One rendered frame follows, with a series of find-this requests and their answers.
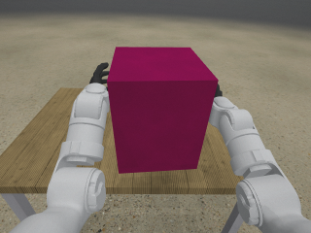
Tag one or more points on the left robot forearm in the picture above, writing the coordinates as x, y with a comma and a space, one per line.
83, 145

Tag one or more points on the robot left upper arm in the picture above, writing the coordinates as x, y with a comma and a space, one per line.
74, 194

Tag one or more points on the robot right upper arm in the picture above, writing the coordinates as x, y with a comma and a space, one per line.
270, 204

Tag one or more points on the right robot forearm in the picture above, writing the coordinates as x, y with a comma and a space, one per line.
249, 157

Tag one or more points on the carton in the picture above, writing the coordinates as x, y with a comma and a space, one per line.
160, 100

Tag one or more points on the right robot hand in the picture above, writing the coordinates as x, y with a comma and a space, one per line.
218, 92

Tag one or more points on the left robot hand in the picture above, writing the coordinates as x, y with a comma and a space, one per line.
99, 73

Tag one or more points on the table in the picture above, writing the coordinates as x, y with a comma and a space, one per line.
27, 164

